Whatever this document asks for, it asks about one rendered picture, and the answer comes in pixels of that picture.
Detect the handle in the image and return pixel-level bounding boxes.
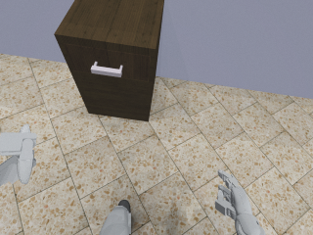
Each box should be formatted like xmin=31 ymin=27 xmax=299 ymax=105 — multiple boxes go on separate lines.
xmin=91 ymin=62 xmax=123 ymax=77

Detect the robot left shin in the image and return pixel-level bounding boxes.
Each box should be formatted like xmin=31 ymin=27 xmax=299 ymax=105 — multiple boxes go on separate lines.
xmin=113 ymin=206 xmax=128 ymax=211

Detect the left robot foot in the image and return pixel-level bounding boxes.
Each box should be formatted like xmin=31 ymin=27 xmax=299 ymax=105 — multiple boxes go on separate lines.
xmin=118 ymin=200 xmax=131 ymax=213

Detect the robot right forearm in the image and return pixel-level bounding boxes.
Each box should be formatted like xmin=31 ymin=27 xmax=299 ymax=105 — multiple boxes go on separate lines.
xmin=235 ymin=213 xmax=266 ymax=235

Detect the cabinet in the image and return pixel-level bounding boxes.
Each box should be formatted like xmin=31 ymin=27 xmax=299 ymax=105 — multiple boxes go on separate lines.
xmin=54 ymin=0 xmax=164 ymax=122

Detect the left robot hand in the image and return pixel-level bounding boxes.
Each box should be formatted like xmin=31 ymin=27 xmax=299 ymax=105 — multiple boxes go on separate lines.
xmin=0 ymin=123 xmax=37 ymax=186

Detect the drawer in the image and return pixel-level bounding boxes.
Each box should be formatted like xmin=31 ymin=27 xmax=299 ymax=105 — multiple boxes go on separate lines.
xmin=64 ymin=43 xmax=151 ymax=81

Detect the right robot hand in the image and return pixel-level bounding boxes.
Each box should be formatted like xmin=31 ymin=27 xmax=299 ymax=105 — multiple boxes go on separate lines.
xmin=215 ymin=169 xmax=253 ymax=221

